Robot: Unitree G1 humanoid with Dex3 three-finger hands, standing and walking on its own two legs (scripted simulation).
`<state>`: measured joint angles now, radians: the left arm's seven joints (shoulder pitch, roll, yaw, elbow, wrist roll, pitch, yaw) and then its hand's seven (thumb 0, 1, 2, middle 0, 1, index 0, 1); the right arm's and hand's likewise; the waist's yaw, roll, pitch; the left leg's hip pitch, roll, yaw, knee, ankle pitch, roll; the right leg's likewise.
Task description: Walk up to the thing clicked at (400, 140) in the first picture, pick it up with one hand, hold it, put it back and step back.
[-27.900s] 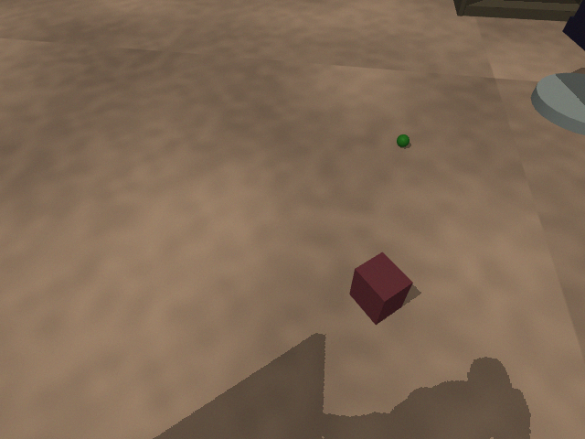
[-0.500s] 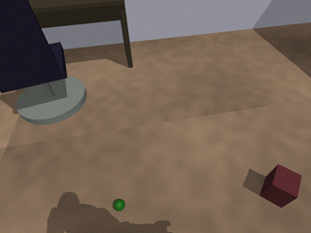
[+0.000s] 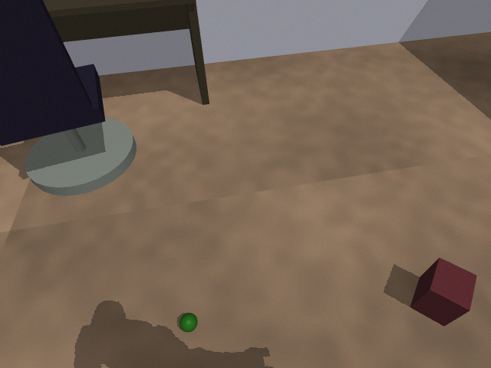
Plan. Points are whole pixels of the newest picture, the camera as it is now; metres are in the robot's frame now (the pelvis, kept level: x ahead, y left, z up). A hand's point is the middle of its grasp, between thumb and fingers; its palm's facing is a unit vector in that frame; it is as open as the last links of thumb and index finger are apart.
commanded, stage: stand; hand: left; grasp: from above
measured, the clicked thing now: (188, 322) +0.41 +0.27 -0.75
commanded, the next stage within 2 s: rise first in 0.56 s
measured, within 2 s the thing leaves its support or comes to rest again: neither
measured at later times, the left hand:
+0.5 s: hand out of the picture +0.08 +0.26 -0.15, palm faces -0.03 -0.94 -0.35, open 7.4 cm
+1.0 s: hand out of the picture +0.14 +0.26 -0.17, palm faces -0.06 -0.92 -0.39, open 10.8 cm
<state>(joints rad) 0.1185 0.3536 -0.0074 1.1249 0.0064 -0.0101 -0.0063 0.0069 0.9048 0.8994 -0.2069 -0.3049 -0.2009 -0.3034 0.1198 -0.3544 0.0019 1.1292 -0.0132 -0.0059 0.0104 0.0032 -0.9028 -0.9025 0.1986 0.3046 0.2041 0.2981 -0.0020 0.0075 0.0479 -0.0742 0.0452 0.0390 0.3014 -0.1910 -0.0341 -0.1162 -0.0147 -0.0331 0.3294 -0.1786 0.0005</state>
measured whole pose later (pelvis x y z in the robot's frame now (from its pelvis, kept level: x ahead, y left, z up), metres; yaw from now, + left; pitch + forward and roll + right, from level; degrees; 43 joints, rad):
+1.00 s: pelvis -0.01 +0.01 -0.03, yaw +1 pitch +8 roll +0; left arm 0.01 0.32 0.13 0.95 0.16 0.04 -0.01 0.01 0.14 0.93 -0.12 -0.89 -0.13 -0.87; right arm 0.25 -0.24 -0.03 0.74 0.02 -0.05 -0.01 0.01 -0.91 -0.90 0.20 0.30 0.20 0.30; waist -0.03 0.00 -0.01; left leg -0.47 0.04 0.02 0.67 -0.33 -0.02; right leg -0.49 -0.03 -0.04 0.66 -0.31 0.01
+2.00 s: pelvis -0.09 +0.01 -0.33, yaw +0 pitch +34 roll -3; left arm -0.48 0.54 0.12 0.94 0.87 -0.17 0.15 0.00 -0.47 0.98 -0.09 -1.07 -0.10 -1.06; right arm 0.11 -0.29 -0.07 0.71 -0.02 -0.14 0.06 0.01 -0.87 -0.90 0.20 0.30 0.20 0.30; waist -0.05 0.02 -0.15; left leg -1.93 0.03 -0.06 2.01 -0.69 -0.02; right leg -1.92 -0.06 -0.04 1.97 -0.64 0.00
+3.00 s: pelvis -0.10 +0.02 -0.44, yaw -3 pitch +34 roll -7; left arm -0.88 0.74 0.14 1.40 1.29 -0.28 0.39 0.00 -0.52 1.01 -0.09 -1.02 -0.09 -1.01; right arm 0.13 -0.28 0.01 0.76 -0.15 -0.05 0.15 0.00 -0.91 -0.91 0.20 0.30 0.20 0.30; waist -0.20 -0.01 -0.05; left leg -2.28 0.01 -0.11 2.38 -0.71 0.01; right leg -2.23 -0.06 -0.05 2.28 -0.65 0.03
